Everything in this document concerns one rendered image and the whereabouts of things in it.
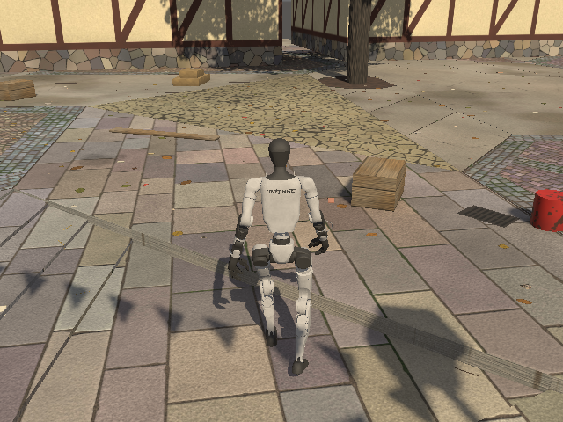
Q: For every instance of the right robot shin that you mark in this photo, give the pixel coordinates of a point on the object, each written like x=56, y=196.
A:
x=303, y=323

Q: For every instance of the robot left upper arm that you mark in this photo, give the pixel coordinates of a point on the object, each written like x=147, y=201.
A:
x=252, y=186

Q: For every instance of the robot right upper arm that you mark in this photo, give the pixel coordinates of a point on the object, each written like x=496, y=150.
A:
x=308, y=185

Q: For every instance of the robot left forearm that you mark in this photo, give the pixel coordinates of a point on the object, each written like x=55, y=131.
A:
x=239, y=239

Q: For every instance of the robot right thigh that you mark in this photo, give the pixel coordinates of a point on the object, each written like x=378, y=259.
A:
x=303, y=263

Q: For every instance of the left robot hand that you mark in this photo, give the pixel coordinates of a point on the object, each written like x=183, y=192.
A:
x=234, y=268

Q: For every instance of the robot right forearm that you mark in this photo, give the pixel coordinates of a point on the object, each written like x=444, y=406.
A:
x=321, y=228

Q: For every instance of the right robot hand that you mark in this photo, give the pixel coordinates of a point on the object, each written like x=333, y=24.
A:
x=315, y=242

